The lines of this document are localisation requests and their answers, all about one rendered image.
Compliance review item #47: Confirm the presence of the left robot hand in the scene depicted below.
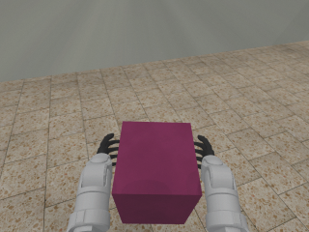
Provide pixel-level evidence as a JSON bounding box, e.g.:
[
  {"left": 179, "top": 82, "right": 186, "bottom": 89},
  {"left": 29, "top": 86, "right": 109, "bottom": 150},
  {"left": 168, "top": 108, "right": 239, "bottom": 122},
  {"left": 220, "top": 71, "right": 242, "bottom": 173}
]
[{"left": 97, "top": 132, "right": 120, "bottom": 166}]

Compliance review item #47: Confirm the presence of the right robot hand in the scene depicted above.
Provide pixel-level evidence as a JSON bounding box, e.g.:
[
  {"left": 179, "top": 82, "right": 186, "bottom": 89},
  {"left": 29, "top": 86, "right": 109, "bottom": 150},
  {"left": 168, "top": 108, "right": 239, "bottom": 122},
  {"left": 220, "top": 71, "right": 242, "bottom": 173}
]
[{"left": 193, "top": 134, "right": 214, "bottom": 169}]

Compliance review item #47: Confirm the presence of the left robot forearm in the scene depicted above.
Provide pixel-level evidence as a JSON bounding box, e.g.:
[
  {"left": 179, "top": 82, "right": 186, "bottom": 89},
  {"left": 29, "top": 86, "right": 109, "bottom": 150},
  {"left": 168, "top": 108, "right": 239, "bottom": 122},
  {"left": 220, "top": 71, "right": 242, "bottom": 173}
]
[{"left": 66, "top": 153, "right": 113, "bottom": 232}]

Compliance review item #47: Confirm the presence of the carton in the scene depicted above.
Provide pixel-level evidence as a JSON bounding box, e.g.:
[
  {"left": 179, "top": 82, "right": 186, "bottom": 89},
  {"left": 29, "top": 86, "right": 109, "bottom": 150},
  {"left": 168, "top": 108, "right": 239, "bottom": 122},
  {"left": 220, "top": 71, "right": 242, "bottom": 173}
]
[{"left": 111, "top": 121, "right": 203, "bottom": 224}]

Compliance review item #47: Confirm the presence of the right robot forearm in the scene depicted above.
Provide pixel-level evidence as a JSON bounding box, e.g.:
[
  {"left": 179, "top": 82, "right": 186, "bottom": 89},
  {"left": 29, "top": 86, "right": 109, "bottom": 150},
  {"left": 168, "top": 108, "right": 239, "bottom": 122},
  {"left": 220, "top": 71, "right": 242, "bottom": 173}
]
[{"left": 200, "top": 155, "right": 250, "bottom": 232}]

